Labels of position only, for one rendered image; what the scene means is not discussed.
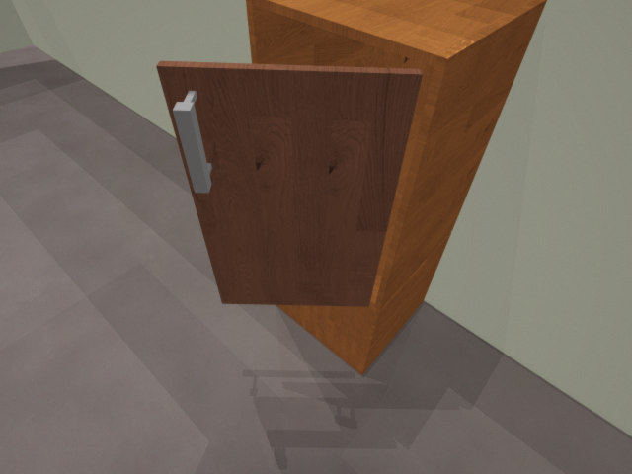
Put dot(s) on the handle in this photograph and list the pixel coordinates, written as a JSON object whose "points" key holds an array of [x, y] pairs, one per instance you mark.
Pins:
{"points": [[187, 124]]}

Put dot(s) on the cupboard door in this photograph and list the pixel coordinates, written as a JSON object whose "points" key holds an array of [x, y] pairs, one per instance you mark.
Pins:
{"points": [[305, 165]]}

